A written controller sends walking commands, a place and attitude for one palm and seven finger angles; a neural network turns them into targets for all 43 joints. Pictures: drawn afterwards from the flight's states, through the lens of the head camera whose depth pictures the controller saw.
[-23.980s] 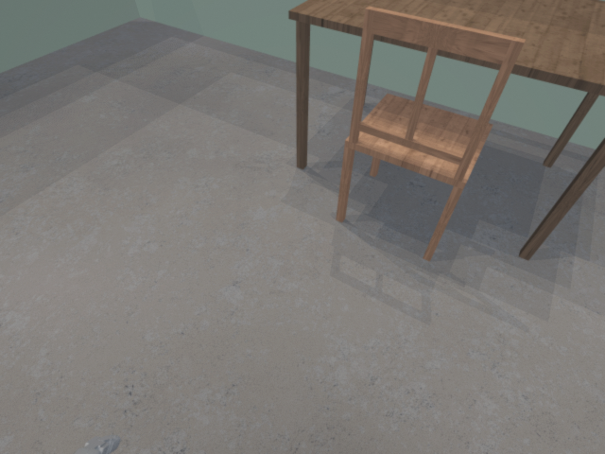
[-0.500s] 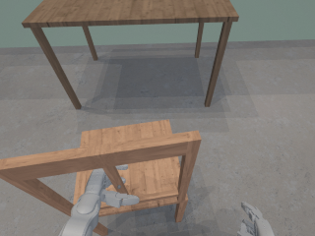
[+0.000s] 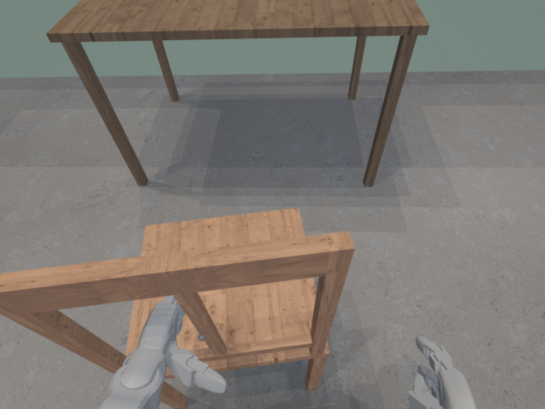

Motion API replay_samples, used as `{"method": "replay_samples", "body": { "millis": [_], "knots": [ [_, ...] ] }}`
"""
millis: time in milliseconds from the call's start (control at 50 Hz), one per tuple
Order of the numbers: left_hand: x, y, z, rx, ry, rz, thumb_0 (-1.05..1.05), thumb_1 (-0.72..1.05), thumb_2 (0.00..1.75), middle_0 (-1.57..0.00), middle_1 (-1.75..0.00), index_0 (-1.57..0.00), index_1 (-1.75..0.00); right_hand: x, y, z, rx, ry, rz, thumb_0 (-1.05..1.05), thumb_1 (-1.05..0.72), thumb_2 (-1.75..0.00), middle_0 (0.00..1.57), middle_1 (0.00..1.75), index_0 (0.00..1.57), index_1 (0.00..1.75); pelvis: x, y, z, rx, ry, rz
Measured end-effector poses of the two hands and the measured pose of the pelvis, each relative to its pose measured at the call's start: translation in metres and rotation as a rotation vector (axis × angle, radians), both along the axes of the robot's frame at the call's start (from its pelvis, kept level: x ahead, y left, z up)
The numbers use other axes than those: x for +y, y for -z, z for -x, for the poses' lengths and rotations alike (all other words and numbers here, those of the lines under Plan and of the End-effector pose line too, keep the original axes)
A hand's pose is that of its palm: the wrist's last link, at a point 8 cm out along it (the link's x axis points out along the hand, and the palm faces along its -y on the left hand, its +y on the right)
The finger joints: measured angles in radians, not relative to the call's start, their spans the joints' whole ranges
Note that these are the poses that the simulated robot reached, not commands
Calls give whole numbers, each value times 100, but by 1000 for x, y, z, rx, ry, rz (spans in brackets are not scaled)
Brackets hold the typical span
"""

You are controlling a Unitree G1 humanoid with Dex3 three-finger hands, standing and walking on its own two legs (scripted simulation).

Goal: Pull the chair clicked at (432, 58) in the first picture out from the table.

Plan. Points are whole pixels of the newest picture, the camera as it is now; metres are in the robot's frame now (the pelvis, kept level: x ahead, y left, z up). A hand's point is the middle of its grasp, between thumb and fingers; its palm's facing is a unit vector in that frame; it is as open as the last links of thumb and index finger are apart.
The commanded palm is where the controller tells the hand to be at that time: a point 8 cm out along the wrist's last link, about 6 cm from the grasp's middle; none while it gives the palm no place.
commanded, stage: draw the fingers out of the gap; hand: left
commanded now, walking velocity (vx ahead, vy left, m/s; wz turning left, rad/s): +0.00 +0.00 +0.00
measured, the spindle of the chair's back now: (204, 325) +0.26 +0.12 -0.06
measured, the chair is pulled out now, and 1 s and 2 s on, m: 0.68 0.68 0.68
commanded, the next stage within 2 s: draw the hand back to the body in 0.74 s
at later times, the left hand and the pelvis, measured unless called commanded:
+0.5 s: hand (188, 395) +0.16 +0.12 -0.03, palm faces -0.08 -0.99 -0.15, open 17.5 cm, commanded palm +0.14 +0.18 -0.01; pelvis -0.01 +0.01 -0.01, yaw +1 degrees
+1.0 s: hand out of the picture +0.13 +0.14 +0.01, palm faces +0.05 -1.00 -0.01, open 17.5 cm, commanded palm +0.09 +0.20 +0.02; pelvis -0.01 +0.01 -0.03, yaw +1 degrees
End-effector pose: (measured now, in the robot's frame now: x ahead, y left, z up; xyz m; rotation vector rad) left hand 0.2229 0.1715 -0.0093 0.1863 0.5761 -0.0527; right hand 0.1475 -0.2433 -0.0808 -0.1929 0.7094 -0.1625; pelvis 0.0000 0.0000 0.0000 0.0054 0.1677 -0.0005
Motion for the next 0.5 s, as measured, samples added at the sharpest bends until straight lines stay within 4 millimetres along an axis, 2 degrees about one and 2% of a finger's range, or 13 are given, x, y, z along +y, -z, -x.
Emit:
{"method": "replay_samples", "body": {
  "millis": [80, 300, 500],
  "knots": [
    [3, 0, 11, 6, -11, -1, -1, -54, 20, -1, -3, -1, -3, -2, -1, 2, -3, 13, 2, 1, -90, -89, 21, 30, 20, 30, 0, 1, -1, 4, 3, -1],
    [9, 0, 58, 31, -31, -6, -1, -54, 20, 0, -1, 0, -1, 4, -3, -4, -54, 8, 11, 1, -90, -89, 20, 30, 20, 30, 2, 6, 2, 3, -9, 6],
    [5, -2, 77, 23, -30, 4, -1, -54, 20, 0, 0, 0, 0, 19, -4, -14, -110, -11, -7, 1, -90, -89, 21, 30, 20, 30, 6, 12, 7, 5, -14, 9]
  ]
}}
